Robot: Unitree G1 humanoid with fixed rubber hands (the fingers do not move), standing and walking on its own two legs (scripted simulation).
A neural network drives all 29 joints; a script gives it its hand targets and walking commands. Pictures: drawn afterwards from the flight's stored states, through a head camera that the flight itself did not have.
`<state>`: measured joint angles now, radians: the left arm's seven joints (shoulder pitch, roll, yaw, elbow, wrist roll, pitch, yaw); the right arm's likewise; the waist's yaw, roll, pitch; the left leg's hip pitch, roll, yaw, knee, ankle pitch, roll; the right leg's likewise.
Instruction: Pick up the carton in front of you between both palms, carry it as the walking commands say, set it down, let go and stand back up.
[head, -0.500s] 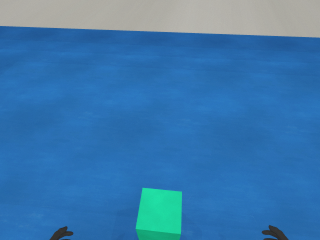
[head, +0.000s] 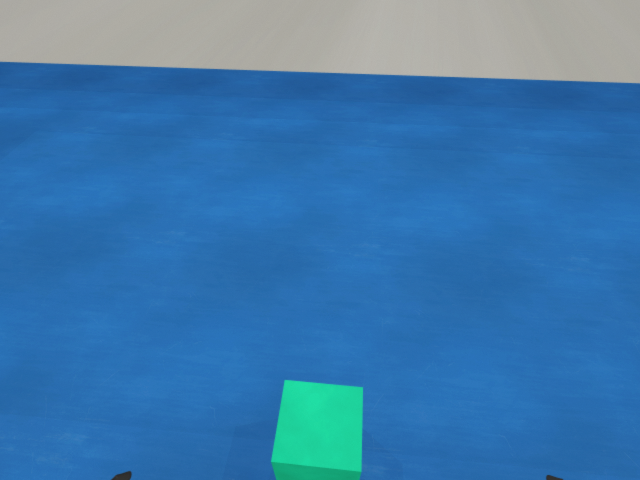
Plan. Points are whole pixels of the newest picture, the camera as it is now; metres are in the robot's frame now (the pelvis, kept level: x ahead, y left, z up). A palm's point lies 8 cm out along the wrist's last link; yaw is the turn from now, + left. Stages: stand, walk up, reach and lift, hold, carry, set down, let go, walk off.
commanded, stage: stand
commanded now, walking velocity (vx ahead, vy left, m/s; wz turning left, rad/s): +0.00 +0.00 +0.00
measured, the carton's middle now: (320, 439) +0.41 +0.03 -0.65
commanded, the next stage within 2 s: none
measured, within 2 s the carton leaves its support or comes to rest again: neither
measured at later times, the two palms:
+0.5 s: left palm out of the picture +0.07 +0.30 -0.10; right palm out of the picture +0.08 -0.31 -0.10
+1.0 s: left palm out of the picture +0.07 +0.31 -0.10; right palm out of the picture +0.07 -0.31 -0.10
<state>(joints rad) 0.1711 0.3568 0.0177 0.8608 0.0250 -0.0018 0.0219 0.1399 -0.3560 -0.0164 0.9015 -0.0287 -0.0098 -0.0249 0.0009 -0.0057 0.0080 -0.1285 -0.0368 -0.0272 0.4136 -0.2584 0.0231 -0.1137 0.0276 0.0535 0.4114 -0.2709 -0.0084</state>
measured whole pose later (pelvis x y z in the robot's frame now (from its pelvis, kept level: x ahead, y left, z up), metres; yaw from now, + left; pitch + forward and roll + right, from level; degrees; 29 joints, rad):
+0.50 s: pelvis -0.02 +0.00 +0.00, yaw +0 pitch -2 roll +0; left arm 0.15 0.38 0.01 0.97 0.02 -0.01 0.01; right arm 0.13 -0.38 -0.01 1.00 -0.02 -0.02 -0.02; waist 0.00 0.00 0.02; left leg -0.11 -0.03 -0.03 0.35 -0.20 0.02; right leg -0.10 0.03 0.05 0.35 -0.21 -0.01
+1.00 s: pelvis -0.02 +0.00 +0.01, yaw +0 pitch -2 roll +0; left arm 0.13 0.39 0.00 1.02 0.01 -0.01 0.01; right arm 0.11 -0.39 0.00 1.05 -0.02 -0.02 -0.01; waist 0.00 0.00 0.03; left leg -0.11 -0.03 -0.03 0.33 -0.18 0.02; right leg -0.09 0.02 0.05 0.33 -0.20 0.00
